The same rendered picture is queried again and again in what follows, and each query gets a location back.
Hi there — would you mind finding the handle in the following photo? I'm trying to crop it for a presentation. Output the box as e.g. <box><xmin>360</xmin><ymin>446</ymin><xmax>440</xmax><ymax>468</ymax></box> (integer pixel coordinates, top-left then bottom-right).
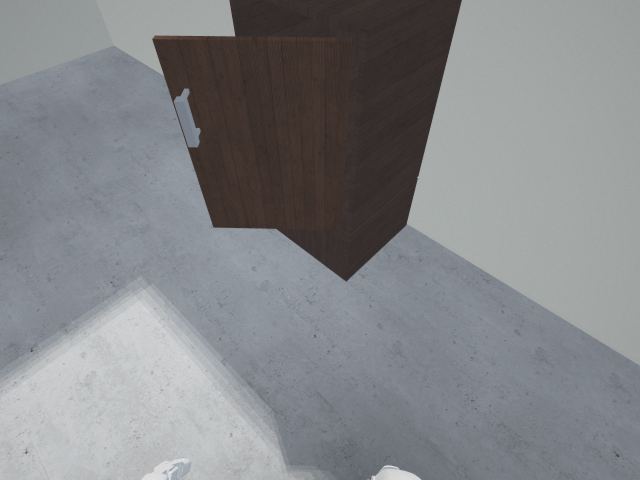
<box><xmin>174</xmin><ymin>89</ymin><xmax>201</xmax><ymax>147</ymax></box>

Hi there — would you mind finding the cupboard door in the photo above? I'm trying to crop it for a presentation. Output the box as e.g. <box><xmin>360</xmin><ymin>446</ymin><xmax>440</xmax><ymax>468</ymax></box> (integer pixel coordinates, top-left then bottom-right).
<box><xmin>152</xmin><ymin>36</ymin><xmax>352</xmax><ymax>230</ymax></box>

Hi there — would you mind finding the left robot hand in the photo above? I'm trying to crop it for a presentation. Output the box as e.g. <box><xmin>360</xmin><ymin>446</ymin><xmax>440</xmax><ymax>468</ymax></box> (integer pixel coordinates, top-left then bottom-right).
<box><xmin>141</xmin><ymin>458</ymin><xmax>191</xmax><ymax>480</ymax></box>

